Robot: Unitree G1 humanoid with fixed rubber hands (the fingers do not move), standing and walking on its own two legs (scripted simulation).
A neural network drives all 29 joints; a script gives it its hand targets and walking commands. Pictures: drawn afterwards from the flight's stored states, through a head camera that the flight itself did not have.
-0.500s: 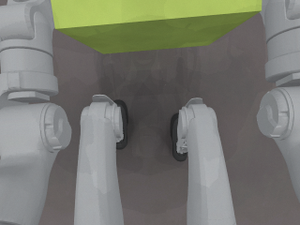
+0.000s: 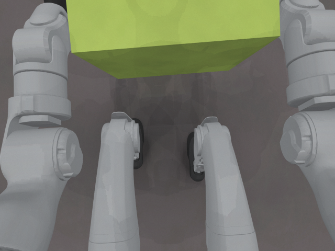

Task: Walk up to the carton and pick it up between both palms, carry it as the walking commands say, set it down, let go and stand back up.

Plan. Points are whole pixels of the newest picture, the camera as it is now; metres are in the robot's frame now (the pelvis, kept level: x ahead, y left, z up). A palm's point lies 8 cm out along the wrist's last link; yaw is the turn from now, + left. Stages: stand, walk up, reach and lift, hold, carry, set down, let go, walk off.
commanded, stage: reach and lift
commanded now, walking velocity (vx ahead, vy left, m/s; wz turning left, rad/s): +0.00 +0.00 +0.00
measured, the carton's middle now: out of the picture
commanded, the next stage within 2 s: none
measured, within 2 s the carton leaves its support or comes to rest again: neither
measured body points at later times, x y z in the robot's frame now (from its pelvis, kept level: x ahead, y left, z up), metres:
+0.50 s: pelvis +0.01 -0.01 +0.06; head +0.29 +0.01 +0.39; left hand +0.51 +0.21 -0.02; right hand +0.54 -0.17 -0.01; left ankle +0.18 +0.13 -0.50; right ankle +0.13 -0.13 -0.50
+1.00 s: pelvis +0.01 +0.00 +0.11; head +0.27 +0.02 +0.47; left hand +0.50 +0.21 +0.05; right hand +0.52 -0.17 +0.07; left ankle +0.18 +0.13 -0.50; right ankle +0.13 -0.13 -0.50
